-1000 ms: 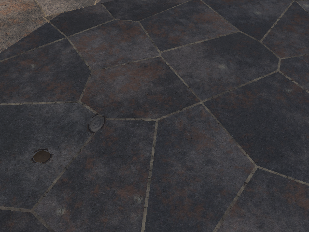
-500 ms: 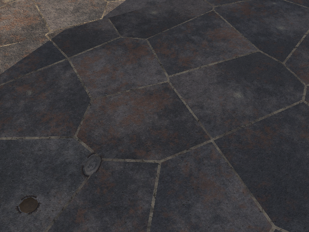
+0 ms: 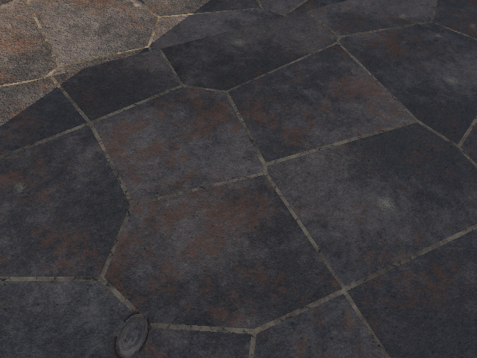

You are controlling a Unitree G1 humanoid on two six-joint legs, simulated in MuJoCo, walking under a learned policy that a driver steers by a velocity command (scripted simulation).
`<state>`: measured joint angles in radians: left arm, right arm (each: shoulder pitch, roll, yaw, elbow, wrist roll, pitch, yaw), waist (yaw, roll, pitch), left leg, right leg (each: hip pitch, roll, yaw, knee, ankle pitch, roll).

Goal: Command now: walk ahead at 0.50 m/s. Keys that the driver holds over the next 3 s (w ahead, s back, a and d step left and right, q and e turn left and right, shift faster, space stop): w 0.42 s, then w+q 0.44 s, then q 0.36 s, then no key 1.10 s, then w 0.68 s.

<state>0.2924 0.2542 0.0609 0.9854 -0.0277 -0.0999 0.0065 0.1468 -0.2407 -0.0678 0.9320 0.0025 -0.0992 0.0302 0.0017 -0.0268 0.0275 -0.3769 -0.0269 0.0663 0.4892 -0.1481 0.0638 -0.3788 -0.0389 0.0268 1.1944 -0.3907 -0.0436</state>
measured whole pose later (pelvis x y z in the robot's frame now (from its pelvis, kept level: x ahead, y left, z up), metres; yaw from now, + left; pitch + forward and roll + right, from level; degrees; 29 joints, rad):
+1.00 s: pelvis +0.55 +0.00 -0.02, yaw +15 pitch +2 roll -2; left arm 0.30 0.25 0.08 0.96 0.00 -0.04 0.04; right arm 0.05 -0.25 -0.08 0.80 0.01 -0.05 0.05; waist 0.03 0.02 0.05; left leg -0.52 0.00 0.07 0.58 -0.08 0.11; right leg 0.00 -0.09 -0.27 0.64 -0.48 0.05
